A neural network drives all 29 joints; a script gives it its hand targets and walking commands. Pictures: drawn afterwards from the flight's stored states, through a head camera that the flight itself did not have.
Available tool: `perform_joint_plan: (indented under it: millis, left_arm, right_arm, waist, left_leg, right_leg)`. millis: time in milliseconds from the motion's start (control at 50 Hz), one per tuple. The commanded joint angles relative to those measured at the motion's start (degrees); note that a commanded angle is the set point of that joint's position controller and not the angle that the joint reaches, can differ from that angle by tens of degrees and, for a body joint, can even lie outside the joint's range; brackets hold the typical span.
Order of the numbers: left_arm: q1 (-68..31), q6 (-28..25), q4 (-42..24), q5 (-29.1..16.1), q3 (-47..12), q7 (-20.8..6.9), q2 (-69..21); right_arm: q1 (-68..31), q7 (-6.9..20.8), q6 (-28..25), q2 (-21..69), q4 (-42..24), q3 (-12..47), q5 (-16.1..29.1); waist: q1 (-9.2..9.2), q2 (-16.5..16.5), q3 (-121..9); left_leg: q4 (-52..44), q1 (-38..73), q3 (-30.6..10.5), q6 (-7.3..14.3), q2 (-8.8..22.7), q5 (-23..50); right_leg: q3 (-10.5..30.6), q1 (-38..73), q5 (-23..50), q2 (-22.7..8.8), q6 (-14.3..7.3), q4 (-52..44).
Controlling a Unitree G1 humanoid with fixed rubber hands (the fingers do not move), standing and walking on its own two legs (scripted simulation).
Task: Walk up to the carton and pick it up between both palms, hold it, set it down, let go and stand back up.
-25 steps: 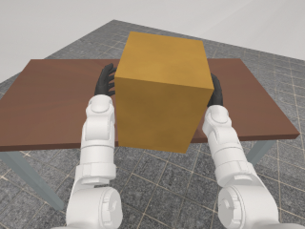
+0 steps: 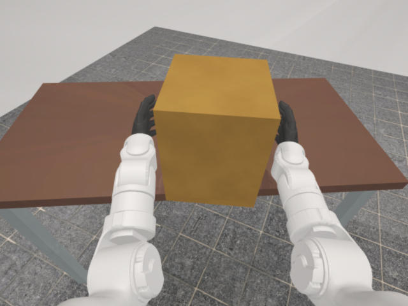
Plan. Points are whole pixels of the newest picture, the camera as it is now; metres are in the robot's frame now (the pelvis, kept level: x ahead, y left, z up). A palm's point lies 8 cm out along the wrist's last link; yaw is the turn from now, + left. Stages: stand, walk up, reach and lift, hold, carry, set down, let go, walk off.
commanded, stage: set down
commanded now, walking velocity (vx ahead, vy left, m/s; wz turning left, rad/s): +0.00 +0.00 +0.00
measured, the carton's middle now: (214, 132) +0.45 -0.03 +0.11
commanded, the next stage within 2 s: none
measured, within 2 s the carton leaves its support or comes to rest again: rests again in 1.18 s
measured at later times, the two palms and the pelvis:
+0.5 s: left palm (144, 133) +0.43 +0.12 +0.13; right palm (283, 138) +0.40 -0.17 +0.13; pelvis +0.00 +0.00 +0.00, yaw +0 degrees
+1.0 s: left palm (146, 131) +0.45 +0.12 +0.12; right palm (280, 136) +0.42 -0.17 +0.12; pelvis +0.01 +0.01 +0.00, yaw +0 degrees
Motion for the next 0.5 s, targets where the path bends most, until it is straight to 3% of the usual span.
perform_joint_plan:
  millis: [0, 480]
  left_arm:
    - [-39.37, -5.05, -6.13, -3.04, -17.65, -6.29, -20.75]
    - [-45.93, -11.31, 6.03, -2.41, -10.36, -6.64, -17.43]
  right_arm:
    - [-44.27, 8.29, -5.05, 19.72, -11.71, 15.7, -0.78]
    - [-46.76, 10.79, -3.67, 22.57, -6.26, 7.18, -8.77]
  waist:
    - [0.25, 2.68, -33.05]
    - [0.96, 3.09, -37.03]
  left_leg:
    - [0.3, 4.04, -3.57, 0.42, 2.27, 16.32]
    - [-1.82, 0.47, -3.63, 1.83, 2.81, 14.26]
  right_leg:
    - [3.48, 16.94, 38.41, -2.75, 5.63, 7.28]
    - [3.88, 15.16, 39.03, -3.7, 5.8, 7.23]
